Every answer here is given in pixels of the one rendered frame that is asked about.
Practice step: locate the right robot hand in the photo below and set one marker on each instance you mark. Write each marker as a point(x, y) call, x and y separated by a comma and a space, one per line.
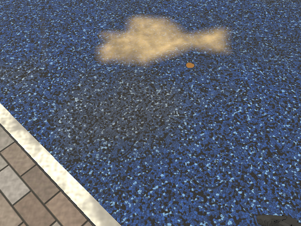
point(274, 220)

